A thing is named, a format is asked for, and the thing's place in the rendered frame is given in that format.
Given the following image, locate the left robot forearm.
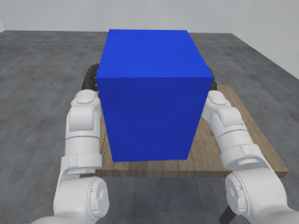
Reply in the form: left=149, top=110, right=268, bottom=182
left=53, top=90, right=102, bottom=214

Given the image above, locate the table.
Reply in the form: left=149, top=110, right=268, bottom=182
left=79, top=85, right=289, bottom=224

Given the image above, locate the right robot forearm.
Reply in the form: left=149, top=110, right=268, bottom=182
left=201, top=91, right=288, bottom=203

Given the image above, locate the robot left hand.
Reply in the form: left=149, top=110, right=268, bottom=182
left=81, top=63, right=100, bottom=98

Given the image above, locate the robot right hand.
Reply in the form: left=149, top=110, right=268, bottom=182
left=208, top=67, right=217, bottom=91

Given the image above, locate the carton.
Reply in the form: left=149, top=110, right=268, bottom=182
left=96, top=29, right=213, bottom=162

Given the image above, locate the right robot upper arm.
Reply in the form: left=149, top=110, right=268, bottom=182
left=225, top=167, right=299, bottom=224

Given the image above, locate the left robot upper arm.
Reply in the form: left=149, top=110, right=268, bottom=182
left=31, top=176, right=109, bottom=224

